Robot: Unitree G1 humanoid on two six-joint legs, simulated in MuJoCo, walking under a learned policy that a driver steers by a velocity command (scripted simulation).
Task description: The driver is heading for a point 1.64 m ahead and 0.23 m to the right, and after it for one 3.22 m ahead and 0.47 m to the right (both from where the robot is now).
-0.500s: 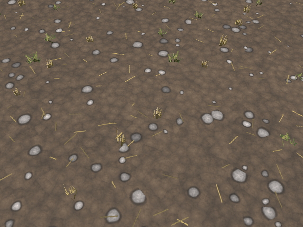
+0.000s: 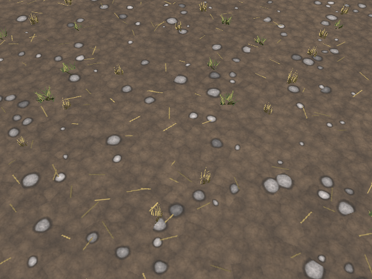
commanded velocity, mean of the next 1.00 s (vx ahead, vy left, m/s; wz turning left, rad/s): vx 0.02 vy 0.00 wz -0.25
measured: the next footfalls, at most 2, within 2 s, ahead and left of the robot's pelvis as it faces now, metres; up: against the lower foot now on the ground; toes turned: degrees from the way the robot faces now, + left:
right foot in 0.12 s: +0.05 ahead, -0.14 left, +0.00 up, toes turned -12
left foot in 0.56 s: +0.14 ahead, +0.09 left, +0.00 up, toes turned -18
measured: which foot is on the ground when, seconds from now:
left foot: down 0.00-0.12, up 0.14-0.54, down 0.56-1.00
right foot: up 0.00-0.10, down 0.12-1.00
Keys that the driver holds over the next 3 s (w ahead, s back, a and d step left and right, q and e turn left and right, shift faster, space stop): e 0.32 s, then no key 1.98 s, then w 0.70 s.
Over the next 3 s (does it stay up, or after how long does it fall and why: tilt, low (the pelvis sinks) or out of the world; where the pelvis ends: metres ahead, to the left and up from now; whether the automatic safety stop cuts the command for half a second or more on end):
stays up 0.29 -0.07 -0.03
